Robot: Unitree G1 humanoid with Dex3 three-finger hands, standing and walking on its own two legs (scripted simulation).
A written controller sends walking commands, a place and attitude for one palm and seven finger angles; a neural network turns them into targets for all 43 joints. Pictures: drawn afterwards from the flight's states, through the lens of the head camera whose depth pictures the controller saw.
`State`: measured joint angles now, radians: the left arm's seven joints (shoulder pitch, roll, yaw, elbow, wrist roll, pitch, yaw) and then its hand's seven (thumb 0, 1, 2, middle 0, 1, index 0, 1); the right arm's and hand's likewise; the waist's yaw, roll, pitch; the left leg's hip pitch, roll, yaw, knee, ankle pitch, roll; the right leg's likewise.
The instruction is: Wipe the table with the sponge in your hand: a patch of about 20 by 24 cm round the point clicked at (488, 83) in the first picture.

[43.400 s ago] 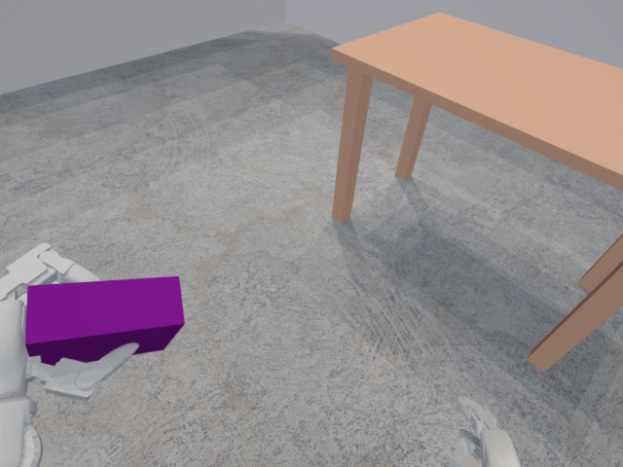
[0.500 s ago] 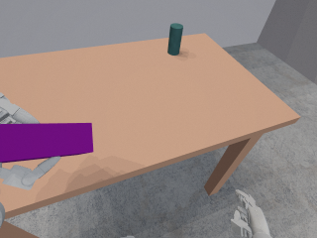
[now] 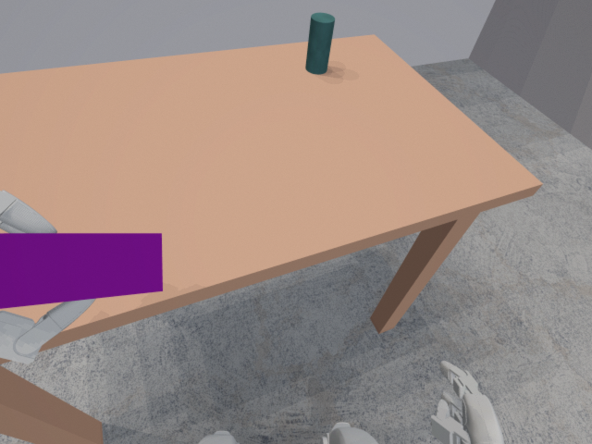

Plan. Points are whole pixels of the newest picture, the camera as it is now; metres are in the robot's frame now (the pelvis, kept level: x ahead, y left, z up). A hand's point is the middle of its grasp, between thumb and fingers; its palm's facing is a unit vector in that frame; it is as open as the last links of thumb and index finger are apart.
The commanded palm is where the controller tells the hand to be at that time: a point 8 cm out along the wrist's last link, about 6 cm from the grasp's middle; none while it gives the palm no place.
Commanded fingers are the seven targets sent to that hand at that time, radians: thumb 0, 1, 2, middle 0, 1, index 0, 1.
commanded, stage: step back with the hand held close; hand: left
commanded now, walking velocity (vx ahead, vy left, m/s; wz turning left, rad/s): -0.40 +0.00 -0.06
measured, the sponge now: (93, 265) +0.24 +0.20 +0.19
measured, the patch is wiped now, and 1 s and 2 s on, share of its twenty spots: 0.95 0.95 0.95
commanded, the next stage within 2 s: stop stepping back and stand still in 0.22 s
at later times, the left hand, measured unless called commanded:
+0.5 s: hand out of the picture +0.06 +0.25 +0.23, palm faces +0.48 -0.81 -0.33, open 9.3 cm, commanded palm +0.01 +0.28 +0.24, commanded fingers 0.00 0.10 1.30 -1.20 -1.60 -1.20 -1.60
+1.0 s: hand out of the picture -0.05 +0.21 +0.23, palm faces +0.41 -0.84 -0.35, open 9.3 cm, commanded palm -0.11 +0.25 +0.24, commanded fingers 0.00 0.10 1.30 -1.20 -1.60 -1.20 -1.60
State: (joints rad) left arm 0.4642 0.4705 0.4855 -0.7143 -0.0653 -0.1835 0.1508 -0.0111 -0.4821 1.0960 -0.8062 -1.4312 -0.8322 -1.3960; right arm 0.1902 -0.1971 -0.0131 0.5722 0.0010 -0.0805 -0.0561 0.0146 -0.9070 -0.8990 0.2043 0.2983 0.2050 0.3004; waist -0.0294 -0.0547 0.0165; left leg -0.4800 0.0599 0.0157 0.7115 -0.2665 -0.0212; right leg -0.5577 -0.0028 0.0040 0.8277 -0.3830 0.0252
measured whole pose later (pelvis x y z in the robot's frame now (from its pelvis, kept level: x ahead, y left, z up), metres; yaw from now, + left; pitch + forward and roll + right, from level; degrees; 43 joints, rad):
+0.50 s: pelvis -0.16 +0.00 +0.00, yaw -1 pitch -2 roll +0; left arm 0.40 0.41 0.46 -0.61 -0.06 -0.14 0.16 -0.01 -0.48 1.10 -0.81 -1.43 -0.83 -1.40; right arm 0.25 -0.20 0.01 0.60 0.03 -0.13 -0.04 0.01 -0.91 -0.90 0.20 0.30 0.21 0.30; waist -0.02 -0.04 -0.01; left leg -0.37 0.08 0.05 0.68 -0.28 -0.02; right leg -0.52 0.02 0.00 0.96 -0.41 0.03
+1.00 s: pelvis -0.28 -0.02 +0.00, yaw -2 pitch -1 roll -2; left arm 0.36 0.42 0.40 -0.52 -0.05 -0.10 0.12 -0.01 -0.48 1.09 -0.80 -1.44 -0.83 -1.40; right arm 0.30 -0.19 0.07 0.60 0.02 -0.10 -0.04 0.01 -0.90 -0.90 0.21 0.30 0.21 0.30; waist -0.02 0.02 -0.08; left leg -0.47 0.07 0.02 0.80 -0.40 0.03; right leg -0.30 -0.01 -0.10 0.59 -0.31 -0.05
